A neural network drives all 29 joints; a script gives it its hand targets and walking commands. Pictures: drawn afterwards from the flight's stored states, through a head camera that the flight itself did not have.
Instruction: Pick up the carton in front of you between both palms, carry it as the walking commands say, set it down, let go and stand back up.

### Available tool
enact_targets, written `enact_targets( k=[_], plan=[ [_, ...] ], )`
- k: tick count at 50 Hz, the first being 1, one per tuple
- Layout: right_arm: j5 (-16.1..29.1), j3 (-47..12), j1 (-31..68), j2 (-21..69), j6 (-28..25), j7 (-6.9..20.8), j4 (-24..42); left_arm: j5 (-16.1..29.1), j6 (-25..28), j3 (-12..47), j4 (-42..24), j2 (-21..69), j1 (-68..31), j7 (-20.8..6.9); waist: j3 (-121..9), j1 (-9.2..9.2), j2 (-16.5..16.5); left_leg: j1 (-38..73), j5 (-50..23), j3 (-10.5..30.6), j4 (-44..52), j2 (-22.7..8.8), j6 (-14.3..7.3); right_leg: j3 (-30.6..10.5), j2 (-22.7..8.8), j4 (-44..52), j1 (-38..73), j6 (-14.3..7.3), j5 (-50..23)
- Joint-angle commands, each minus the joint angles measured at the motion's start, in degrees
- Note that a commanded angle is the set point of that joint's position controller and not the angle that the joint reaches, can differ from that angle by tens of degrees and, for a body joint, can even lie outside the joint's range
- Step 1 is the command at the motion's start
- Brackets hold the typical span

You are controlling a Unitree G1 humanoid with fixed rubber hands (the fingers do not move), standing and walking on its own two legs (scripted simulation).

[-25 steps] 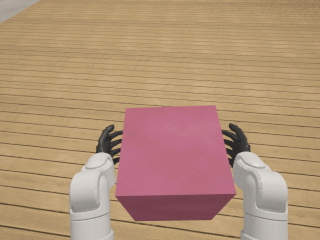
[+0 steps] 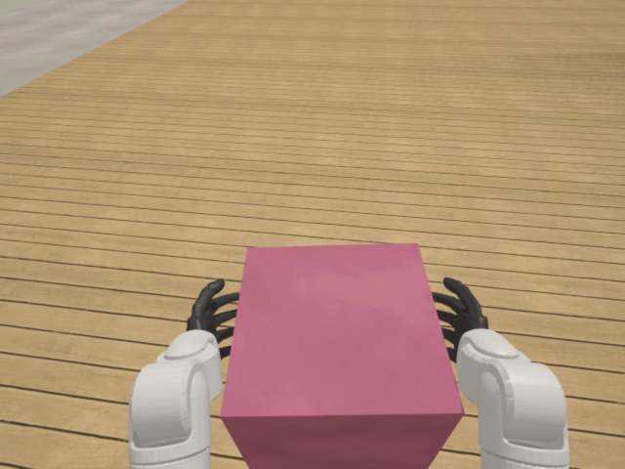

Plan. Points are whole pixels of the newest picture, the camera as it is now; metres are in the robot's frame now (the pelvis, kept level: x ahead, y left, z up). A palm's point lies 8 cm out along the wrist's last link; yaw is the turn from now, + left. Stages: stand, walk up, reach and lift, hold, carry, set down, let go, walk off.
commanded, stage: carry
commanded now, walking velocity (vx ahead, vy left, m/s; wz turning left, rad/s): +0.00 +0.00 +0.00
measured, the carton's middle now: (334, 369) +0.25 +0.00 +0.03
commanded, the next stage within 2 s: hold in 1.94 s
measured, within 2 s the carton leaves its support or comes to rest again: neither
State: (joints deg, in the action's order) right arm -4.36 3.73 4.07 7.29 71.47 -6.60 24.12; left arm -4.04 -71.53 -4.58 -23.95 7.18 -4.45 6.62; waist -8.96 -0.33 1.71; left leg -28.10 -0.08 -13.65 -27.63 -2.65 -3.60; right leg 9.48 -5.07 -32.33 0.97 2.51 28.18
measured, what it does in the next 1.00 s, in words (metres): walks ahead: right foot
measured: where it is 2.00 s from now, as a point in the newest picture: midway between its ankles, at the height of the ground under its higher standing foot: outside the picture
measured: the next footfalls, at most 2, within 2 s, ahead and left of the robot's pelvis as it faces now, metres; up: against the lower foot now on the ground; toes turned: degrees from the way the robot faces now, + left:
right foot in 0.24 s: +0.14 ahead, -0.12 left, +0.00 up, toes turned +3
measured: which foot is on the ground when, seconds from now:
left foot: down 0.00-1.00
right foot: down 0.00-0.00, up 0.02-0.22, down 0.24-1.00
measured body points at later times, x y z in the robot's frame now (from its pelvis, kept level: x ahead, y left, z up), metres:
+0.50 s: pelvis +0.14 -0.01 +0.02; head +0.09 -0.01 +0.47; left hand +0.39 +0.14 +0.12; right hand +0.39 -0.16 +0.12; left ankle +0.14 +0.09 -0.72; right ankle +0.11 -0.12 -0.72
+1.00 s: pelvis +0.14 -0.02 +0.02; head +0.10 -0.02 +0.47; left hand +0.40 +0.13 +0.09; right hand +0.40 -0.17 +0.09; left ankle +0.14 +0.09 -0.72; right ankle +0.11 -0.12 -0.72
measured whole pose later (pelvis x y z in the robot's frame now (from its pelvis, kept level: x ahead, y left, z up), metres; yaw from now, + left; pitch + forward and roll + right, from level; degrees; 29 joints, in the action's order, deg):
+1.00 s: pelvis +0.14 -0.02 +0.02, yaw +0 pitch +2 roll +0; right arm -7.1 4.7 5.6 7.3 67.1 -4.9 15.4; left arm -7.4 -66.9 -4.9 -15.2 7.3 -5.7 4.7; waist -8.7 0.1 0.1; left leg -16.5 15.4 -11.5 -30.3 -4.8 -0.2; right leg 8.8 -2.5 -30.1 -13.1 -1.0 19.0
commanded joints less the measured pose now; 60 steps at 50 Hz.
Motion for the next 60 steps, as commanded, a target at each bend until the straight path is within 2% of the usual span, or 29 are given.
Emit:
enact_targets(
  k=[1,2,3,4,5,6,7,10,12,13,14,15,16,19,21,25,30,38,46,51,60],
  plan=[
    [17.7,-35.1,18.6,44.8,-0.3,9.1,0.9,18.4,-0.5,38.4,-4.9,44.7,-21.1,-9.2,-18.9,1.66,-16.0,44.2,-38.3,30.7,6.1,-22.1,-9.8,-3.2,5.9,-30.7,-29.8,1.7,3.4],
    [18.4,-35.4,18.6,47.3,-1.1,9.7,1.8,18.9,0.2,39.9,-4.6,48.0,-21.9,-9.7,-18.7,1.13,-13.4,40.1,-32.6,27.1,7.9,-21.1,-9.1,-7.6,3.8,-32.6,-29.6,0.5,5.1],
    [19.0,-36.0,19.7,50.6,-2.1,10.2,2.4,19.3,1.1,40.9,-4.8,50.6,-22.9,-10.3,-19.1,1.06,-10.2,36.7,-26.8,23.4,8.6,-19.3,-7.3,-9.3,1.8,-29.3,-28.3,-0.9,4.0],
    [19.3,-36.7,20.9,53.1,-3.0,10.7,3.1,19.6,2.0,41.7,-5.0,53.1,-23.8,-10.6,-17.3,0.63,-8.1,31.7,-21.6,18.4,9.6,-17.1,-4.6,-9.4,-0.3,-21.1,-26.2,-1.6,3.1],
    [19.5,-37.6,21.8,54.8,-3.7,11.1,3.6,19.8,2.9,42.1,-5.0,55.0,-23.8,-10.8,-16.0,0.36,-8.9,27.3,-15.2,14.9,11.3,-15.0,-2.5,-8.2,0.1,-13.3,-22.8,-1.6,2.1],
    [19.7,-38.1,21.7,55.6,-4.4,11.4,4.0,19.6,3.7,42.4,-5.1,56.2,-23.3,-10.8,-16.1,0.37,-10.0,25.7,-10.0,13.2,12.3,-13.8,-2.0,-6.4,1.6,-9.0,-19.9,-1.6,1.7],
    [19.9,-38.6,20.8,55.8,-4.9,11.7,4.3,19.2,4.4,42.5,-5.0,56.6,-21.9,-10.7,-16.5,0.45,-10.3,25.3,-5.8,12.8,12.8,-14.0,-2.3,-5.6,2.3,-6.0,-18.4,-1.5,1.0],
    [19.9,-39.5,19.1,54.3,-5.8,12.1,5.7,17.8,5.5,42.5,-5.5,55.7,-18.8,-10.5,-17.1,0.73,-9.4,21.9,3.8,11.2,12.6,-14.0,-2.8,-3.3,1.8,1.5,-14.4,-1.7,-8.7],
    [19.8,-39.9,19.5,52.7,-5.7,12.2,6.7,17.3,5.4,42.0,-6.8,54.0,-18.6,-10.4,-14.7,0.62,-7.3,16.1,13.6,9.0,11.8,-11.8,-1.0,-2.5,0.4,8.2,-10.0,-1.4,-19.1],
    [19.5,-40.0,19.8,51.7,-5.5,12.0,6.9,17.2,5.0,41.5,-7.5,52.6,-19.0,-10.3,-13.1,0.64,-6.6,13.1,18.2,8.7,11.6,-10.9,0.4,-3.3,-1.4,9.6,-8.5,-1.2,-20.8],
    [19.5,-40.1,21.5,50.1,-5.0,11.9,7.7,17.2,4.6,41.2,-7.8,51.4,-20.1,-10.1,-10.2,0.46,-4.4,13.1,18.3,7.2,10.3,-9.5,2.0,-6.2,-4.1,10.4,-11.7,-1.4,-19.3],
    [19.6,-40.3,22.2,48.9,-4.4,11.6,7.9,17.2,4.0,40.6,-7.9,49.7,-21.1,-10.0,-7.6,0.71,-1.9,13.2,12.7,7.4,8.9,-7.8,3.0,-7.7,-5.6,9.7,-14.0,-1.9,-19.5],
    [19.5,-40.0,22.5,47.2,-3.6,11.2,7.8,17.4,3.3,40.0,-7.5,48.3,-21.2,-9.9,-6.3,0.73,0.1,14.5,7.4,7.6,7.1,-7.9,3.2,-7.6,-5.9,9.2,-15.1,-2.2,-22.0],
    [18.3,-37.7,20.8,42.5,-1.3,9.7,5.6,17.0,1.2,37.4,-4.1,43.7,-18.8,-9.3,-7.8,0.76,0.5,17.4,-5.2,7.7,1.5,-8.1,3.4,-7.4,-5.6,7.3,-14.5,-2.4,-33.0],
    [17.4,-36.3,20.1,41.0,-0.1,9.1,3.7,16.7,0.2,36.1,-2.2,41.9,-18.3,-8.9,-8.7,0.74,0.6,17.5,-8.0,7.3,-0.5,-7.9,3.6,-6.9,-5.4,5.8,-13.2,-2.4,-39.2],
    [17.1,-35.3,21.7,42.9,0.8,9.0,1.2,17.1,-0.5,35.8,-0.5,43.5,-20.8,-9.1,-8.3,0.58,-0.1,17.3,-8.2,7.1,-1.7,-7.5,3.9,-6.6,-5.4,4.7,-13.2,-2.5,-42.0],
    [18.9,-37.0,25.7,48.3,-0.2,9.5,3.5,19.1,0.3,38.0,-3.6,48.8,-25.3,-9.8,-10.1,0.49,-0.9,18.0,-8.1,7.2,-2.6,-7.4,3.7,-6.4,-5.0,3.7,-12.4,-2.9,-40.9],
    [18.7,-37.7,24.1,48.2,-0.8,9.9,4.2,18.3,0.8,38.3,-3.9,48.7,-23.2,-9.9,-11.3,0.41,-1.1,18.0,-6.7,7.5,-2.7,-7.5,3.4,-6.4,-4.7,3.4,-11.2,-3.3,-38.9],
    [15.5,-35.9,25.6,45.6,-3.7,11.7,-2.9,15.0,3.9,36.8,2.9,46.1,-24.8,-11.5,-7.6,0.41,-1.5,16.8,-0.8,8.2,0.2,-7.6,3.3,-6.7,-4.3,6.2,-13.1,-3.6,-31.1],
    [13.9,-34.8,27.9,46.2,-8.1,13.0,-7.1,13.5,8.1,35.7,7.1,47.0,-27.3,-12.9,-7.0,0.45,-1.5,16.7,2.9,8.5,1.7,-7.6,3.1,-7.0,-4.3,7.7,-13.9,-4.0,-26.3],
    [9.2,-30.0,29.2,46.4,-17.0,14.9,-16.6,8.7,16.9,30.5,17.0,47.2,-28.3,-14.8,-8.0,0.52,-1.5,16.9,4.3,8.6,2.5,-7.6,3.1,-7.0,-4.2,8.5,-14.1,-4.1,-23.4]
  ],
)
